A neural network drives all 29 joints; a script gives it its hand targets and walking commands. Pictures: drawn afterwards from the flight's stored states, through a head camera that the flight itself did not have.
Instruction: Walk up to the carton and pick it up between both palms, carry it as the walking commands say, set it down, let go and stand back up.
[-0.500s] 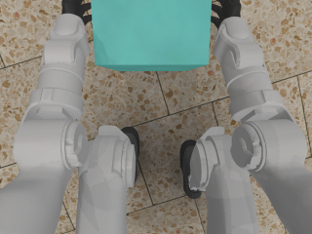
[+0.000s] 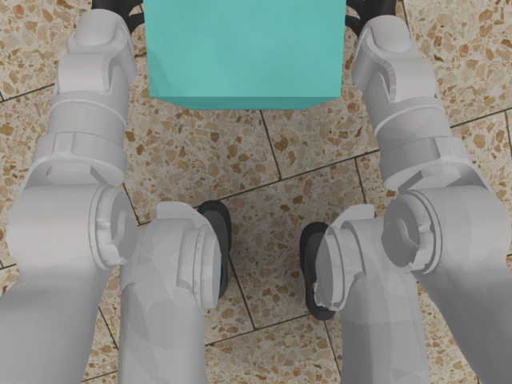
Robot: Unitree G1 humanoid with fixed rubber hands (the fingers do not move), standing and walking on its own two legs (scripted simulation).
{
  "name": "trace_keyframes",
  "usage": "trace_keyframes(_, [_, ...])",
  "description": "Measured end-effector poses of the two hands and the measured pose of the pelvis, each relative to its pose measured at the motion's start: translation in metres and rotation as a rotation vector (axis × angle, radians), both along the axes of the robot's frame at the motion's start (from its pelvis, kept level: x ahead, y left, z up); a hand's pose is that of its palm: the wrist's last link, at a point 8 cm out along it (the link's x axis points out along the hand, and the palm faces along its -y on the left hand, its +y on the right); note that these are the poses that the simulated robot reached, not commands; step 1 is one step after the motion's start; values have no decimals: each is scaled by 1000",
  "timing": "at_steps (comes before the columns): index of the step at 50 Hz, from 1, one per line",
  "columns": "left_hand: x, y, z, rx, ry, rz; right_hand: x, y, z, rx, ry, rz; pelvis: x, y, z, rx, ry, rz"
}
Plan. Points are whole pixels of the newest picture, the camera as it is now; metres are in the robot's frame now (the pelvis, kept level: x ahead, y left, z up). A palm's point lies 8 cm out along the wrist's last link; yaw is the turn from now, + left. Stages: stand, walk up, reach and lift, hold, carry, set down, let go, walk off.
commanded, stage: set down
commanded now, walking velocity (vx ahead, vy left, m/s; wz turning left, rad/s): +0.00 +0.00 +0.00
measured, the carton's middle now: (246, 32) +0.55 +0.07 -0.24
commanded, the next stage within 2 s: none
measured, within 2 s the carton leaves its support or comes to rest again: neither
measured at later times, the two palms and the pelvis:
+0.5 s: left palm (113, 13) +0.53 +0.22 -0.16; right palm (375, 18) +0.55 -0.09 -0.16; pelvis +0.00 +0.00 +0.00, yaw +0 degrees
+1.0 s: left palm (114, 17) +0.53 +0.22 -0.16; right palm (375, 18) +0.55 -0.09 -0.16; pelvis +0.00 +0.00 +0.00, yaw +0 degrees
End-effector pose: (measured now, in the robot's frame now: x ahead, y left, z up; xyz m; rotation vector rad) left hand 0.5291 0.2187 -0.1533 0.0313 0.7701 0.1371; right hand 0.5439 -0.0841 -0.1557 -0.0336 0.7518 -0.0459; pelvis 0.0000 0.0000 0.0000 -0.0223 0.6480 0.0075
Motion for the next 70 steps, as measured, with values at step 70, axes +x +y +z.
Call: trace_keyframes(70, [-4,38,-9,35,-33,94,3,-35,-11,-39,-23,23,-1,2,1,-2,-25,11])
